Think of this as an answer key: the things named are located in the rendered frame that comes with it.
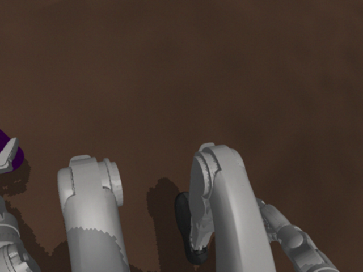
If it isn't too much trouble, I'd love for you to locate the left robot hand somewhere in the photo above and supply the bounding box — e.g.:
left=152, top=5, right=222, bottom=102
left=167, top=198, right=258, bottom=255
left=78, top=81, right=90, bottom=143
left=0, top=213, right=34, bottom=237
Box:
left=0, top=137, right=19, bottom=174

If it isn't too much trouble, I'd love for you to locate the right robot foot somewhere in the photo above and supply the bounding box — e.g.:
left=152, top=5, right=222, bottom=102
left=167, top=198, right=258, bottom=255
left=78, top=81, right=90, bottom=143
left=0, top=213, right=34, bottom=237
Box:
left=174, top=192, right=208, bottom=265

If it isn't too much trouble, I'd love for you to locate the left robot arm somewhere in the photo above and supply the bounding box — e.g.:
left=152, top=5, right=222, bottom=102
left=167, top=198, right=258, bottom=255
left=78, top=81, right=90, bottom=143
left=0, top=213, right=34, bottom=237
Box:
left=0, top=195, right=41, bottom=272

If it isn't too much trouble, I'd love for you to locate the right robot arm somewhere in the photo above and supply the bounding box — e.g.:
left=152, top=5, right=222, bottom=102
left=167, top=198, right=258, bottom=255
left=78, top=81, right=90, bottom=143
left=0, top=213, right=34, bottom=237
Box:
left=276, top=224, right=339, bottom=272

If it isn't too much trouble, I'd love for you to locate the right robot hand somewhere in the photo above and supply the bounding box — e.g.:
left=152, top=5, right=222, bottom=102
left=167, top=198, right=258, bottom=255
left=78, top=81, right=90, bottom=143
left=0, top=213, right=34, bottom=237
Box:
left=256, top=198, right=291, bottom=243

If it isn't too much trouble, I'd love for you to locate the can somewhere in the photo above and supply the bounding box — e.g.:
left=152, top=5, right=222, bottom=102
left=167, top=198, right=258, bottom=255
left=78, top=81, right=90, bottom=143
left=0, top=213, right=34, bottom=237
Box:
left=0, top=129, right=24, bottom=173

